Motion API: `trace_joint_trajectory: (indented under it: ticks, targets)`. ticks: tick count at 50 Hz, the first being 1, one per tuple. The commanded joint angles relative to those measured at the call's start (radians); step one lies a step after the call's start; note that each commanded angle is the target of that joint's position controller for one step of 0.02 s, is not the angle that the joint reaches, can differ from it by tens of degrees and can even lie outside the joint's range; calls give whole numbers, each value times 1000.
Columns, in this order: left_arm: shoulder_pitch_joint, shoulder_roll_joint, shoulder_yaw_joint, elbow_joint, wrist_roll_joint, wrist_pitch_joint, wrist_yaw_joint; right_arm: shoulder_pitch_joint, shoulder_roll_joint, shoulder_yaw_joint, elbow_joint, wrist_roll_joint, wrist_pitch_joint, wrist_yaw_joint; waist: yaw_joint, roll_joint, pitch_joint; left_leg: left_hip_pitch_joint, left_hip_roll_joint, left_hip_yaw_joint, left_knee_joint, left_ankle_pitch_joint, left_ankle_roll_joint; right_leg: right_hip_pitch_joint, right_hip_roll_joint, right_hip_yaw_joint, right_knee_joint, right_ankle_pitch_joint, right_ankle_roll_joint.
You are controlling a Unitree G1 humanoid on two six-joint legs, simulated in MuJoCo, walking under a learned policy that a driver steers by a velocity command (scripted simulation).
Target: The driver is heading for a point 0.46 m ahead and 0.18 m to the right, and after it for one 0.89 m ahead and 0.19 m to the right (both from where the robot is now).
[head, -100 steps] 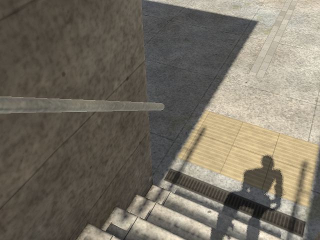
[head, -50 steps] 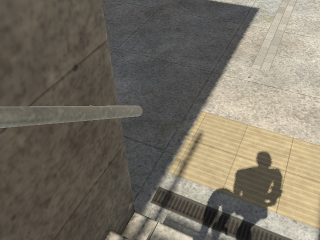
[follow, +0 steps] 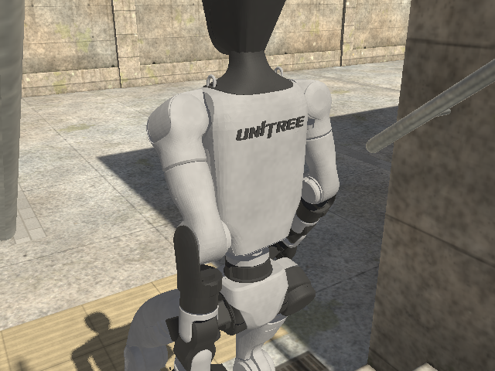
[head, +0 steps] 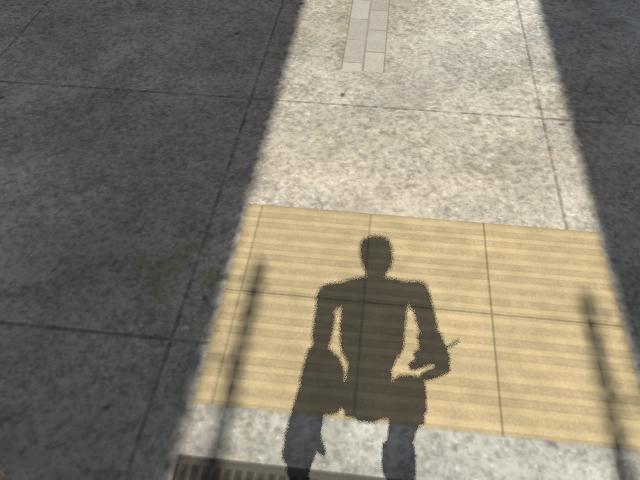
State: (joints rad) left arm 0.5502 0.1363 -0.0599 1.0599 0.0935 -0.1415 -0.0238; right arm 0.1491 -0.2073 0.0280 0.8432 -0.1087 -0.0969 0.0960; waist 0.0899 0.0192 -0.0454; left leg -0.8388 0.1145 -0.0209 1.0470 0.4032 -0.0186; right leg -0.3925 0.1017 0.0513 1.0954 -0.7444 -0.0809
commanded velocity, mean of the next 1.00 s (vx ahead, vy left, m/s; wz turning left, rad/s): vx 0.50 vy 0.00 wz -0.57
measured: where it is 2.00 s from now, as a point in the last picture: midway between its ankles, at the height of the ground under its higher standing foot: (436, 413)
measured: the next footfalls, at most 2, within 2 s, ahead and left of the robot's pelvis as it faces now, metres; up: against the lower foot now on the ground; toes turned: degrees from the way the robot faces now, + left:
left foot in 0.10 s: +0.18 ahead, +0.15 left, -0.20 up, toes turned -6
right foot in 0.64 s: +0.47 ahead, -0.18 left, -0.39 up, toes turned -26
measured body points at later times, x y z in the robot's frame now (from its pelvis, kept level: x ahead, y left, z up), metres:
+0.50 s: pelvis +0.27 +0.03 -0.21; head +0.28 +0.01 +0.24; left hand +0.52 +0.16 -0.32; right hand +0.06 -0.08 -0.35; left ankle +0.14 +0.15 -0.85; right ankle +0.43 -0.19 -0.87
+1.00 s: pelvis +0.61 -0.08 -0.34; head +0.62 -0.06 +0.11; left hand +0.81 +0.10 -0.49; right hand +0.62 -0.38 -0.43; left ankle +0.76 -0.02 -1.05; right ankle +0.44 -0.16 -1.02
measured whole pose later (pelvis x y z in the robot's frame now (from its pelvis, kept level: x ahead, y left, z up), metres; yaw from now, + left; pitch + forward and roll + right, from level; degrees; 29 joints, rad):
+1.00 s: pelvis +0.61 -0.08 -0.34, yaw -34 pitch +3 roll -2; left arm 0.31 0.22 0.07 0.89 -0.05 -0.05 0.04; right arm 0.09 -0.19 -0.06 0.78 0.02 -0.09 -0.01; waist -0.02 0.00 -0.06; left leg -0.59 0.04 -0.04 0.80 -0.29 -0.02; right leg -0.33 0.06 0.16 0.96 -0.54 -0.03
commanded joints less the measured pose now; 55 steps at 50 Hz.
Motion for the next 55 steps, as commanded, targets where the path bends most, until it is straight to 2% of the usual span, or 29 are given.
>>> trace_joint_trajectory:
  ticks: [1, 4, 5, 6, 7, 9, 10, 12, 14, 17, 19, 21, 24, 28, 29, 30, 31, 33, 34, 37, 38, 41, 45, 48, 49, 50, 51, 53, 55]
  targets:
    - [-162, 325, 50, -148, -12, -7, 15, 106, -123, -30, -9, 2, 37, -6, -126, -74, 132, 637, -63, 70, -291, -66, -16, -524, -138, 231, -113, 88, -137]
    - [-99, 321, 67, -149, -14, 52, -59, 247, -171, -43, 30, 16, 23, -12, -135, 24, 114, 637, 1, -20, -877, -92, 77, 32, -152, 483, 172, 426, -145]
    - [-9, 276, 56, -103, 21, 64, -110, 497, -244, -90, 120, 18, -3, -18, -188, 37, 39, 930, 7, 46, -787, -72, 139, -64, -95, 412, 420, 684, -100]
    - [175, 67, 44, -36, 9, 60, -156, 604, -252, -100, 167, 25, -5, 1, -127, 190, -196, 1451, 172, -98, -377, 133, 313, -561, 38, 155, 817, 238, -51]
    - [31, 177, 71, -151, -40, 52, -157, 560, -311, -114, 120, 48, 15, -3, -216, 253, -101, 1303, 289, -525, -558, -334, 432, -862, 73, 16, 1020, 71, -44]
    - [-230, 189, 70, -196, -47, 54, -98, 455, -124, -68, 133, 17, 25, -16, -208, -24, 141, 916, 281, -424, -632, -673, 356, -965, -77, 73, 983, 363, -63]
    - [-154, 119, 54, -187, -37, 50, -91, 385, -39, -30, 160, -27, 20, -19, -110, -21, 131, 762, 254, -351, -623, -586, 316, -806, -150, 139, 905, 515, -101]
    - [-198, 65, 42, -226, -1, 42, -117, 389, 123, 24, 185, -28, -10, -71, -77, -14, 67, 651, 71, -87, -525, -425, 168, -670, -231, 106, 627, 643, -129]
    - [-235, 124, 47, -249, 4, 55, -131, 221, 55, 26, 123, 4, -55, -90, -67, 45, 212, 312, 119, -83, -607, -544, 244, -596, -253, 52, 187, 954, -77]
    - [-252, 185, 65, -247, 9, 79, -136, 354, -125, -10, 190, -23, -76, -70, -67, 1, 145, 184, 179, -126, -555, -376, 327, -373, -203, -43, 383, 880, 5]
    - [-407, 198, 56, -293, 27, 62, -116, 500, -24, 15, 224, 23, -82, -125, -189, -24, 144, 789, 149, -130, -348, -442, 219, -848, -286, 75, -163, 1179, 32]
    - [-480, 166, 43, -272, 9, 56, -99, 639, -1, 25, 260, -4, -64, -138, -244, 14, 157, 846, 145, -157, -249, -563, 212, -853, -284, 78, -311, 1376, 35]
    - [-600, 190, 52, -298, -10, 88, -118, 541, -77, 10, 224, -18, -44, -82, -209, 21, 243, 399, 145, -97, -382, -776, 217, -310, -217, -82, -328, 1343, 10]
    - [-767, 174, 52, -324, 12, 90, -91, 626, -104, -23, 288, 35, -12, -119, -286, 10, 320, 749, 175, -63, -279, -449, 140, -322, -232, -85, -701, 1064, 10]
    - [-821, 85, 56, -398, -257, 114, -89, 467, -81, -64, 253, 153, 49, -128, -270, -15, 305, 534, 151, -39, -83, -318, 158, -112, -175, -45, -622, 963, 4]
    - [-616, 152, 75, -336, -271, 118, -77, 423, -76, -59, 234, 128, 46, -125, -165, -35, 202, 539, 119, 19, 110, -275, 144, 43, -155, -73, -704, 1101, -21]
    - [-387, 183, 102, -240, -235, 122, -66, 444, -43, -59, 235, 112, 31, -112, -75, -92, 60, 470, 51, 111, 378, -276, 104, 336, -79, -176, -777, 1271, -41]
    - [-22, 291, 130, -95, -129, 137, -32, 431, -27, -74, 177, 123, -21, -92, 79, -295, -197, -167, -53, 107, 1098, -1301, -6, 1068, -369, 120, -378, 1925, -259]
    - [33, 311, 135, -93, -112, 133, -12, 383, -60, -70, 95, 157, -56, -83, 116, -265, -392, -313, -36, -45, 1078, -1311, -45, 1208, -475, 307, -370, 1780, -394]
    - [-128, 295, 147, -116, -128, 134, 43, 214, 15, -54, -29, 177, -52, -114, -34, 35, -245, -391, 43, -105, 640, -949, -13, 710, -502, 539, -602, 636, -304]
    - [-339, 242, 126, -212, -122, 129, 49, 154, 20, -58, -59, 168, -15, -145, -128, 82, -30, -286, 53, -115, 429, -848, -53, 324, -495, 545, -702, 661, -261]
    - [-604, 262, 148, -335, -114, 106, 41, 232, -2, -74, -59, 100, 10, -160, -261, 8, 26, 404, 39, -76, -138, -561, -57, -346, -275, 255, -753, 632, -170]
    - [-418, 208, 154, -269, -135, 93, 69, 123, -72, -105, -55, 137, 28, -133, -207, -103, -26, 554, -56, -11, -284, -414, -42, -202, -209, 219, -676, 527, -131]
    - [-337, 128, 137, -231, -142, 86, 67, 264, -117, -128, -14, 145, 33, -110, -296, -86, -9, 697, -60, 18, -322, -616, 45, -191, -134, 183, -379, 438, -49]
    - [-244, 45, 123, -259, -158, 57, 60, 369, -240, -161, 21, 127, 17, -91, -249, 286, -36, 897, 124, -387, -509, -692, 195, -408, 31, 57, 46, 371, 7]
    - [-232, 96, 137, -271, -158, 35, 56, 461, -252, -165, 46, 96, -7, -79, -259, 470, -121, 1018, 298, -935, -777, -937, 333, -593, 58, 131, 335, 139, 4]
    - [-302, 167, 157, -273, -166, 33, 57, 364, -185, -146, 18, 103, -21, -79, -246, 306, -24, 983, 292, -917, -780, -1090, 304, -711, 11, 194, 399, 194, -29]
    - [-415, 133, 149, -301, -120, 59, 60, 177, -140, -127, -4, 101, -3, -86, -166, 93, 62, 702, 219, -597, -724, -909, 248, -624, -98, 102, 316, 369, -53]
    - [-353, 89, 149, -296, -122, 81, 42, 108, -84, -112, -3, 100, 7, -93, -75, 89, 3, 528, 148, -391, -753, -765, 199, -381, -154, 59, 147, 482, -29]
